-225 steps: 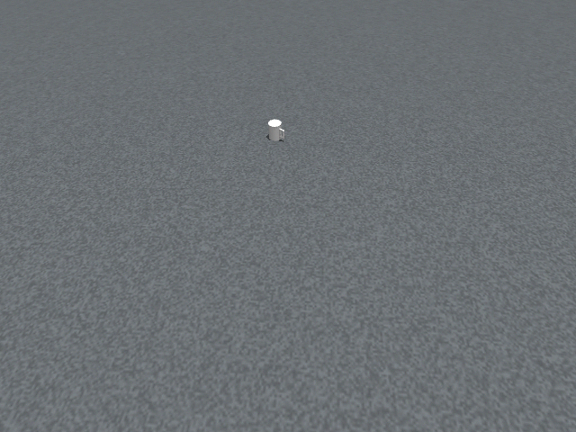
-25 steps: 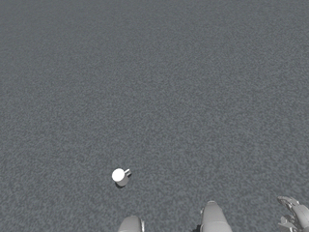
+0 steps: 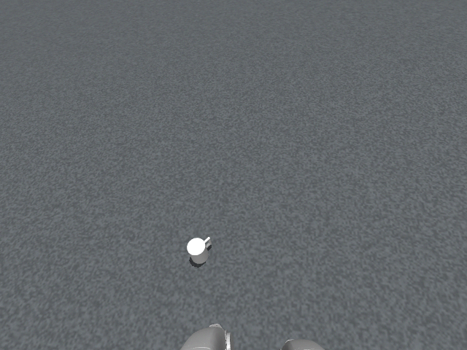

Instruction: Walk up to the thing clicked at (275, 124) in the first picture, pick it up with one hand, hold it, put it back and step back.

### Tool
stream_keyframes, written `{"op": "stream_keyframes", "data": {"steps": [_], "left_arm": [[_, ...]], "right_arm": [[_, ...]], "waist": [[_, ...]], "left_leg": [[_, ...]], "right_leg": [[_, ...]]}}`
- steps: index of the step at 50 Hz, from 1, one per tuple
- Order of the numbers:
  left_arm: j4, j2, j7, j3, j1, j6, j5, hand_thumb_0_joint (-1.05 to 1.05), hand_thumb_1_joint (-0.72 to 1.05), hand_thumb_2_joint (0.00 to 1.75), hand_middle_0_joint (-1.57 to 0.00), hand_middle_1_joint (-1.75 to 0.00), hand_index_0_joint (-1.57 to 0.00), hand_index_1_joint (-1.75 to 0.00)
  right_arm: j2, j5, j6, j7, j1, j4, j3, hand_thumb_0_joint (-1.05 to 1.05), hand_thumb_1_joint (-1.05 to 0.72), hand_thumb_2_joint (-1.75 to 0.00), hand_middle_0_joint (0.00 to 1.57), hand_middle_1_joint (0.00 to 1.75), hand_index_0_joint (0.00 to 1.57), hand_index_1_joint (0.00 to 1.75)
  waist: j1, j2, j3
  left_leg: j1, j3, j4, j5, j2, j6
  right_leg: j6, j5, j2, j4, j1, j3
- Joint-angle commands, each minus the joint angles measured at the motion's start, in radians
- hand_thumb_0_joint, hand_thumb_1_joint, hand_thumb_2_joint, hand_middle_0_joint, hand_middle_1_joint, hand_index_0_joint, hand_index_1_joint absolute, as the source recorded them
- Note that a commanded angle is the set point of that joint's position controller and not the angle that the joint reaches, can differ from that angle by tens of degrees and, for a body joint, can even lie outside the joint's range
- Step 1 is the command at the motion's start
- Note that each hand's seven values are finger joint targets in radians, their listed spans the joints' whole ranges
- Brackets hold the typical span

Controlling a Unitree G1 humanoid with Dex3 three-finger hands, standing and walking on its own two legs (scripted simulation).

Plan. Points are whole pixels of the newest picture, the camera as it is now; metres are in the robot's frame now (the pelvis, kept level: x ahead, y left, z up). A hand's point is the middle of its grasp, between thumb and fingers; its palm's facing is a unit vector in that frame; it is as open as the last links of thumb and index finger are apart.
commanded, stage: walk up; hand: left
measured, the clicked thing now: (201, 248) +0.59 +0.19 -0.69
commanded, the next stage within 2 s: none
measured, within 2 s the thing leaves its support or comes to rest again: neither
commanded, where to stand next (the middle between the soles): +0.13 +0.00 m, yaw -3 degrees
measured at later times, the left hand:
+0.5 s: hand out of the picture +0.12 +0.37 -0.14, palm faces -0.13 -0.93 -0.34, open 7.4 cm
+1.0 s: hand (109, 330) +0.19 +0.28 -0.14, palm faces -0.08 -0.93 -0.37, open 7.4 cm
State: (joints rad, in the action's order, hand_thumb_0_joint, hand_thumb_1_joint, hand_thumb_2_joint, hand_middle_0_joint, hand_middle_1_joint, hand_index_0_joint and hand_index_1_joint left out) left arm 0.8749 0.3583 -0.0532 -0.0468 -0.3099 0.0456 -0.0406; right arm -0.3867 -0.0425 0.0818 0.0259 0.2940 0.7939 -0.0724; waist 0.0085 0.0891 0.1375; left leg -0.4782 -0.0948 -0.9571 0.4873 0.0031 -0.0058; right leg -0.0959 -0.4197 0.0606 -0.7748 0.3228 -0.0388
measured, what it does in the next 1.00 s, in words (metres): steps on the spot: left foot, then right foot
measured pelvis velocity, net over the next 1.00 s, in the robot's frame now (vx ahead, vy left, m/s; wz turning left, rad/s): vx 0.06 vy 0.02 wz -0.11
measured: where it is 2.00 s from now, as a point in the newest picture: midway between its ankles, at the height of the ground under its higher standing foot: outside the picture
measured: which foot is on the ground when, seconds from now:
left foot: up 0.00-0.18, down 0.20-0.72, up 0.74-0.94, down 0.96-1.00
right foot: down 0.00-0.20, up 0.22-0.66, down 0.68-1.00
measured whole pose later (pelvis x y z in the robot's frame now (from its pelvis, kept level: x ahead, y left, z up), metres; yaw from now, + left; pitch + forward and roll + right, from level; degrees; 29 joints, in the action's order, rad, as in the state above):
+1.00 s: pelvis +0.06 +0.02 +0.00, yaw -6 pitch -2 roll +2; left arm 0.90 0.39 0.01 -0.05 -0.13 -0.03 0.00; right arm -0.37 -0.01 -0.07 -0.04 0.23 0.94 -0.02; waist -0.02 -0.04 0.12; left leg -0.34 -0.06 -0.72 0.33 0.02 -0.02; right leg 0.00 -0.41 -0.06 -0.82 0.36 -0.01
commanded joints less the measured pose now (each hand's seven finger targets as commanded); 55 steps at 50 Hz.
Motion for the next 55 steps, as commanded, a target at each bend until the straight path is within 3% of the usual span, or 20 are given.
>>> {"op": "stream_keyframes", "data": {"steps": [1, 6, 8, 9, 10, 12, 17, 31, 34, 35, 36, 37, 38, 41, 44, 47, 49, 50, 51, 55], "left_arm": [[-0.09, 0.298, -0.014, -0.085, 0.065, 0.04, 0.011, 0.0, 0.9, 0.9, -0.2, -0.3, -0.2, -0.3], [-0.101, 0.32, 0.04, -0.098, 0.145, 0.004, -0.014, 0.0, 0.9, 0.9, -0.2, -0.3, -0.2, -0.3], [-0.104, 0.272, 0.059, -0.09, 0.144, -0.037, -0.022, 0.0, 0.9, 0.9, -0.2, -0.3, -0.2, -0.3], [-0.111, 0.213, 0.066, -0.079, 0.123, -0.051, -0.024, 0.0, 0.9, 0.9, -0.2, -0.3, -0.2, -0.3], [-0.128, 0.161, 0.069, -0.064, 0.096, -0.057, -0.014, 0.0, 0.9, 0.9, -0.2, -0.3, -0.2, -0.3], [-0.106, 0.264, 0.071, -0.079, 0.064, -0.068, -0.013, 0.0, 0.9, 0.9, -0.2, -0.3, -0.2, -0.3], [-0.047, 0.286, 0.112, -0.117, 0.036, -0.088, 0.001, 0.0, 0.9, 0.9, -0.2, -0.3, -0.2, -0.3], [-0.043, 0.233, 0.106, -0.073, 0.162, -0.065, 0.025, 0.0, 0.9, 0.9, -0.2, -0.3, -0.2, -0.3], [0.035, 0.254, 0.09, -0.093, 0.024, -0.049, 0.019, 0.0, 0.9, 0.9, -0.2, -0.3, -0.2, -0.3], [0.035, 0.31, 0.083, -0.115, -0.017, -0.042, 0.012, 0.0, 0.9, 0.9, -0.2, -0.3, -0.2, -0.3], [0.003, 0.383, 0.077, -0.13, -0.003, -0.037, 0.002, 0.0, 0.9, 0.9, -0.2, -0.3, -0.2, -0.3], [-0.008, 0.399, 0.075, -0.125, 0.009, -0.043, 0.017, 0.0, 0.9, 0.9, -0.2, -0.3, -0.2, -0.3], [-0.024, 0.382, 0.076, -0.123, 0.035, -0.049, 0.02, 0.0, 0.9, 0.9, -0.2, -0.3, -0.2, -0.3], [-0.055, 0.276, 0.064, -0.088, 0.149, -0.052, 0.022, 0.0, 0.9, 0.9, -0.2, -0.3, -0.2, -0.3], [-0.05, 0.252, 0.058, -0.073, 0.146, -0.043, 0.015, 0.0, 0.9, 0.9, -0.2, -0.3, -0.2, -0.3], [-0.051, 0.241, 0.055, -0.056, 0.208, -0.05, 0.044, 0.0, 0.9, 0.9, -0.2, -0.3, -0.2, -0.3], [-0.06, 0.164, 0.052, -0.031, 0.207, -0.053, 0.065, 0.0, 0.9, 0.9, -0.2, -0.3, -0.2, -0.3], [-0.037, 0.16, 0.044, -0.029, 0.181, -0.065, 0.069, 0.0, 0.9, 0.9, -0.2, -0.3, -0.2, -0.3], [-0.011, 0.209, 0.036, -0.04, 0.183, -0.07, 0.06, 0.0, 0.9, 0.9, -0.2, -0.3, -0.2, -0.3], [0.044, 0.209, 0.051, -0.049, 0.169, -0.051, 0.056, 0.0, 0.9, 0.9, -0.2, -0.3, -0.2, -0.3]], "right_arm": [[-0.252, 0.008, -0.065, -0.002, -0.036, -0.056, -0.073, 0.0, -0.9, -0.9, 0.2, 0.3, 0.2, 0.3], [-0.239, 0.031, -0.112, -0.003, 0.112, 0.023, -0.059, 0.0, -0.9, -0.9, 0.2, 0.3, 0.2, 0.3], [-0.244, 0.029, -0.141, -0.033, 0.261, 0.098, -0.077, 0.0, -0.9, -0.9, 0.2, 0.3, 0.2, 0.3], [-0.29, 0.012, -0.157, -0.051, 0.336, 0.118, -0.093, 0.0, -0.9, -0.9, 0.2, 0.3, 0.2, 0.3], [-0.375, -0.004, -0.173, -0.068, 0.351, 0.102, -0.108, 0.0, -0.9, -0.9, 0.2, 0.3, 0.2, 0.3], [-0.451, 0.025, -0.187, -0.083, 0.114, 0.04, -0.112, 0.0, -0.9, -0.9, 0.2, 0.3, 0.2, 0.3], [-0.35, 0.022, -0.21, -0.103, 0.097, 0.068, -0.081, 0.0, -0.9, -0.9, 0.2, 0.3, 0.2, 0.3], [-0.343, 0.017, -0.177, -0.07, 0.094, 0.044, -0.057, 0.0, -0.9, -0.9, 0.2, 0.3, 0.2, 0.3], [-0.283, 0.025, -0.153, -0.071, 0.102, 0.043, -0.031, 0.0, -0.9, -0.9, 0.2, 0.3, 0.2, 0.3], [-0.232, 0.034, -0.152, -0.073, 0.137, 0.039, -0.011, 0.0, -0.9, -0.9, 0.2, 0.3, 0.2, 0.3], [-0.181, 0.049, -0.156, -0.076, 0.154, 0.014, 0.011, 0.0, -0.9, -0.9, 0.2, 0.3, 0.2, 0.3], [-0.244, 0.051, -0.147, -0.094, 0.052, 0.011, -0.012, 0.0, -0.9, -0.9, 0.2, 0.3, 0.2, 0.3], [-0.271, 0.05, -0.148, -0.1, 0.037, 0.025, -0.023, 0.0, -0.9, -0.9, 0.2, 0.3, 0.2, 0.3], [-0.243, 0.063, -0.158, -0.088, 0.117, 0.093, -0.012, 0.0, -0.9, -0.9, 0.2, 0.3, 0.2, 0.3], [-0.207, 0.056, -0.158, -0.08, 0.088, 0.111, 0.002, 0.0, -0.9, -0.9, 0.2, 0.3, 0.2, 0.3], [-0.177, 0.046, -0.171, -0.078, 0.114, 0.137, 0.002, 0.0, -0.9, -0.9, 0.2, 0.3, 0.2, 0.3], [-0.287, 0.019, -0.179, -0.08, 0.049, 0.111, -0.024, 0.0, -0.9, -0.9, 0.2, 0.3, 0.2, 0.3], [-0.326, 0.025, -0.179, -0.076, -0.029, 0.083, -0.022, 0.0, -0.9, -0.9, 0.2, 0.3, 0.2, 0.3], [-0.353, 0.033, -0.177, -0.073, -0.085, 0.087, -0.026, 0.0, -0.9, -0.9, 0.2, 0.3, 0.2, 0.3], [-0.26, 0.036, -0.167, -0.069, -0.154, 0.097, 0.007, 0.0, -0.9, -0.9, 0.2, 0.3, 0.2, 0.3]], "waist": [[-0.007, -0.124, 0.0], [0.038, -0.319, -0.003], [0.091, -0.182, -0.032], [0.116, -0.025, -0.026], [0.099, 0.1, -0.024], [0.008, 0.023, 0.068], [-0.031, -0.014, 0.059], [0.027, 0.137, -0.068], [-0.036, -0.005, -0.131], [-0.062, -0.168, -0.185], [-0.057, -0.361, -0.18], [-0.093, -0.338, -0.165], [-0.084, -0.323, -0.133], [-0.011, -0.283, -0.121], [-0.032, -0.297, -0.144], [0.032, -0.246, -0.184], [0.01, -0.006, -0.198], [-0.02, 0.038, -0.163], [-0.014, 0.077, -0.147], [-0.054, 0.056, -0.159]], "left_leg": [[-0.123, 0.157, -0.088, -0.031, -0.067, 0.004], [0.198, 0.005, 0.162, -0.086, -0.029, 0.001], [0.396, -0.003, 0.394, -0.175, 0.01, 0.022], [0.454, 0.178, 0.503, -0.108, -0.078, 0.017], [0.425, 0.647, 0.659, 0.22, -0.337, -0.046], [0.252, 0.892, 0.802, 0.422, -0.518, -0.224], [0.136, 0.401, 0.672, 0.015, -0.298, -0.117], [0.292, 0.141, 0.476, -0.479, -0.277, -0.167], [0.158, 0.084, 0.211, -0.519, -0.214, -0.118], [0.079, 0.054, 0.031, -0.396, -0.155, -0.073], [-0.12, 0.063, -0.095, -0.053, -0.012, -0.027], [-0.145, 0.086, -0.172, 0.156, -0.003, -0.024], [-0.105, 0.12, -0.181, 0.171, -0.036, -0.018], [-0.01, 0.087, -0.055, 0.04, -0.044, -0.024], [0.084, 0.042, 0.136, -0.056, -0.025, -0.014], [0.267, 0.04, 0.447, -0.347, -0.002, -0.019], [0.354, 0.414, 0.513, -0.586, -0.237, -0.098], [0.283, 0.568, 0.567, -0.61, -0.377, -0.21], [0.204, 0.622, 0.567, -0.565, -0.429, -0.291], [0.191, 0.308, 0.463, -0.649, -0.233, -0.14]], "right_leg": [[-0.157, -0.372, -0.328, 0.444, 0.015, 0.503], [-0.09, -0.373, -0.198, 0.415, 0.215, 0.277], [-0.048, -0.299, -0.1, 0.115, 0.283, 0.156], [-0.007, -0.232, -0.038, -0.153, 0.371, 0.108], [0.037, -0.167, 0.035, -0.39, 0.519, 0.164], [0.046, -0.058, -0.081, -0.48, 0.541, 0.255], [0.085, 0.145, -0.096, -0.428, 0.337, 0.253], [0.085, 0.034, -0.115, 0.059, 0.115, 0.022], [0.05, 0.126, -0.076, 0.264, -0.184, 0.021], [0.02, 0.159, -0.145, 0.293, -0.269, 0.161], [-0.07, 0.197, -0.323, 0.376, -0.334, 0.488], [-0.204, 0.212, -0.432, 0.423, -0.256, 0.607], [-0.225, 0.233, -0.43, 0.412, -0.178, 0.566], [-0.135, 0.43, -0.283, 0.283, -0.098, 0.242], [-0.133, 0.527, -0.261, 0.238, -0.054, 0.208], [-0.077, 0.573, -0.263, 0.077, -0.01, 0.164], [0.043, 0.308, -0.151, -0.089, 0.154, 0.082], [0.069, -0.095, -0.084, -0.105, 0.149, 0.057], [0.068, -0.173, -0.122, -0.151, 0.085, 0.103], [0.057, 0.049, -0.119, 0.056, -0.025, 0.068]]}}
